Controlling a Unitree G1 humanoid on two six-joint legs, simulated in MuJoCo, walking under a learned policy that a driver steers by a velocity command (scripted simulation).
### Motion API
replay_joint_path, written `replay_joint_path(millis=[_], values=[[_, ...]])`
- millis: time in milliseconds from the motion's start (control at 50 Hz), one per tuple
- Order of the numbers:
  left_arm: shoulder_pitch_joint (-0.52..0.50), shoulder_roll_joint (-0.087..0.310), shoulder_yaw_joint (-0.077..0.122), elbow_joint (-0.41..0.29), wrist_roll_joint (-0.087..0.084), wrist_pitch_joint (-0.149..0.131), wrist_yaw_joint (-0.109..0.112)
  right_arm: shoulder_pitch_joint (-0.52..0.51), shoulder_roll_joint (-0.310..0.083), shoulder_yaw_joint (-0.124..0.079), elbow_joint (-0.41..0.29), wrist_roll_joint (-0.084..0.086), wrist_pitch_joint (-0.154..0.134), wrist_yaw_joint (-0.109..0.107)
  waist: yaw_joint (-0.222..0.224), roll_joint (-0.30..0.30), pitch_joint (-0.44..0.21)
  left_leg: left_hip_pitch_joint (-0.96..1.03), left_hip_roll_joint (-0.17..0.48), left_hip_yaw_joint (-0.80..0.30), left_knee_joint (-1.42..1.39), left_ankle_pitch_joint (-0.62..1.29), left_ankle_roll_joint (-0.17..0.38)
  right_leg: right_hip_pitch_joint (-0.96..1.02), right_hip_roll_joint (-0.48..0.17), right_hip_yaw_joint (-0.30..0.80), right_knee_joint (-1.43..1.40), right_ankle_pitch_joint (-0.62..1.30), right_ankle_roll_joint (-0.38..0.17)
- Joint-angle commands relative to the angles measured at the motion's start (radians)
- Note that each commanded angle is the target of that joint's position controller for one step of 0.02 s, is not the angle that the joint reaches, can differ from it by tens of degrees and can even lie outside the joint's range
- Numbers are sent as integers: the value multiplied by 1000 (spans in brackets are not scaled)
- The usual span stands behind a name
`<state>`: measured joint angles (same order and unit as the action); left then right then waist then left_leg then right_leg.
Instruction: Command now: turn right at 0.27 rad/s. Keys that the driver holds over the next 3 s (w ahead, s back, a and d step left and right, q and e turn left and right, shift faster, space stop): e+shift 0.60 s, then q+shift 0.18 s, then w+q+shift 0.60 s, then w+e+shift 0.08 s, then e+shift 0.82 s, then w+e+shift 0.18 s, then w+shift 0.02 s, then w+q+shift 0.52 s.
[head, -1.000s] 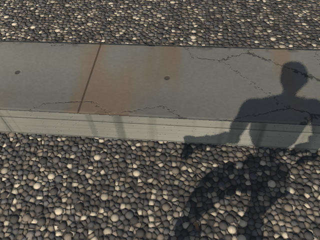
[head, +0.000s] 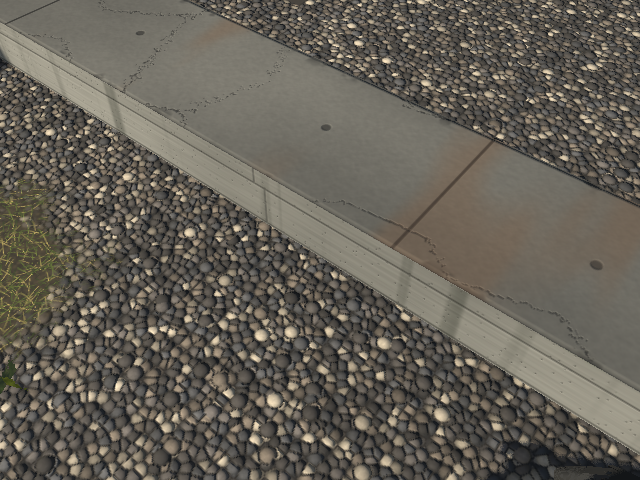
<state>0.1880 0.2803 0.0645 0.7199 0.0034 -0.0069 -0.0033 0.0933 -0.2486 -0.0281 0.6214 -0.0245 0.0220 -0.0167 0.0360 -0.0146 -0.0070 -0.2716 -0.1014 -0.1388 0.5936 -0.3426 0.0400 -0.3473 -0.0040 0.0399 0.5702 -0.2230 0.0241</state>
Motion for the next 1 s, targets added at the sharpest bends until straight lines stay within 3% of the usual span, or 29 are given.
replay_joint_path(millis=[20,40,60,100,120,160,220,280,300,320,340,360,380,420,460,520,600,660,700,740,760,780,800,820,840,860,900,940,1000], values=[[-120,240,55,-124,-7,-25,-3,119,-161,-53,-39,-20,-25,-13,-133,-135,-39,-2,40,46,35,50,-11,65,-159,254,-123,466,-168],[-88,209,53,-123,-12,-24,-4,70,-167,-57,-48,-13,-26,-22,-95,-194,-39,-35,23,83,102,1,-47,73,-204,377,-168,411,-238],[-39,188,49,-114,-11,-22,0,22,-160,-60,-62,2,-23,-29,-62,-218,-49,-84,7,84,148,-63,-56,113,-230,455,-186,413,-272],[55,204,61,-102,-9,-28,9,-37,-132,-62,-88,15,-17,-26,-1,-214,-81,-243,-12,36,343,-322,-68,249,-275,558,-207,452,-316],[57,219,69,-101,-11,-30,19,-38,-122,-63,-89,21,-17,-21,-5,-165,-104,-281,4,3,417,-319,-74,284,-273,554,-193,457,-306],[-7,204,77,-116,-35,-9,39,-28,-89,-57,-79,27,-22,-14,-34,-116,-112,-264,28,3,295,-229,-87,268,-195,465,-181,385,-230],[-55,192,85,-144,-37,46,53,1,-59,-54,-51,41,-35,6,-37,-153,-134,-111,-10,52,77,-91,-99,183,-120,433,-184,303,-186],[-90,179,84,-166,-54,60,50,130,-96,-77,4,42,-38,16,-91,-154,-145,135,9,75,-236,129,-69,39,-61,427,-148,97,-128],[-48,127,70,-163,-46,60,48,157,-167,-98,6,31,-32,7,-72,-24,-142,274,194,-92,-302,110,-5,-129,20,349,2,-177,-69],[-4,95,64,-179,-37,47,44,93,-253,-109,-21,-17,-24,5,-22,266,-97,235,445,-409,-352,140,136,-331,153,186,257,-387,-19],[12,178,85,-174,-20,30,40,48,-220,-100,-48,-44,-36,6,-7,236,-55,142,534,-447,-372,180,211,-349,43,176,454,-370,12],[19,228,101,-147,-25,32,36,-18,-158,-82,-63,-34,-43,-2,14,147,-19,99,469,-313,-353,194,189,-328,14,148,540,-292,24],[45,220,103,-118,-25,41,38,-58,-130,-73,-71,-16,-46,-11,24,99,1,94,383,-191,-335,187,143,-326,4,129,580,-217,38],[56,174,90,-111,-24,53,33,-55,-122,-65,-67,5,-45,-32,6,112,10,119,326,-44,-311,326,124,-359,-18,87,682,-120,67],[-1,147,74,-147,-33,52,26,8,-128,-64,-52,-2,-38,-42,-35,123,7,168,315,38,-306,427,147,-393,-44,30,661,-77,93],[-70,120,54,-193,-33,50,14,92,-163,-76,-27,-5,-21,-45,-87,128,-14,288,364,68,-297,529,184,-430,-77,1,555,-83,119],[-93,100,41,-217,-29,53,-6,85,-205,-93,-15,4,-12,-32,-91,132,-26,312,408,149,-291,575,193,-366,-106,-37,424,-87,108],[-116,68,25,-231,-14,55,-5,96,-226,-99,5,24,-13,-6,-86,114,-45,248,406,155,-265,662,212,-204,-56,-59,285,-172,72],[-104,61,22,-219,-12,56,1,86,-221,-92,22,43,-19,11,-71,138,-63,248,402,142,-231,682,208,-108,-19,-63,152,-192,41],[-36,35,15,-173,-3,53,6,49,-156,-60,46,62,-32,25,-13,137,-85,193,356,148,-163,646,156,109,-5,-59,-170,4,-8],[1,68,19,-156,6,49,12,82,-120,-41,71,66,-44,32,3,111,-102,100,325,162,-139,592,90,301,-25,-30,-314,223,-31],[66,161,37,-156,18,48,29,108,-98,-24,60,27,-58,39,-7,14,-204,-28,274,182,-63,321,10,534,-181,110,-195,608,-61],[36,197,39,-162,29,51,40,165,-50,-5,63,8,-64,49,-37,-164,-249,-199,200,218,26,-168,-60,623,-351,209,-100,698,-211],[109,214,65,-138,5,47,33,109,-141,-27,49,38,-58,45,52,-181,-240,-281,161,216,215,-314,-79,550,-381,274,-196,216,-309],[157,213,71,-117,-9,29,29,49,-208,-55,31,70,-54,44,98,-157,-147,-420,180,175,418,-319,-69,516,-384,326,-307,-257,-315],[124,209,67,-103,-17,6,29,41,-215,-68,27,79,-48,40,75,-179,-67,-505,199,143,520,-264,-50,453,-375,341,-363,-473,-269],[47,143,45,-96,-23,-40,28,74,-197,-77,35,64,-37,31,21,-184,44,-553,223,90,564,-97,-45,348,-349,268,-445,-495,-203],[21,95,35,-87,-9,-70,29,102,-152,-73,43,60,-43,26,-9,-150,63,-566,234,86,615,44,-51,328,-326,154,-479,-377,-165],[37,93,42,-69,6,-93,30,107,-116,-67,29,65,-43,25,-21,-105,63,-605,257,80,638,161,-74,330,-321,14,-493,-258,-153]])
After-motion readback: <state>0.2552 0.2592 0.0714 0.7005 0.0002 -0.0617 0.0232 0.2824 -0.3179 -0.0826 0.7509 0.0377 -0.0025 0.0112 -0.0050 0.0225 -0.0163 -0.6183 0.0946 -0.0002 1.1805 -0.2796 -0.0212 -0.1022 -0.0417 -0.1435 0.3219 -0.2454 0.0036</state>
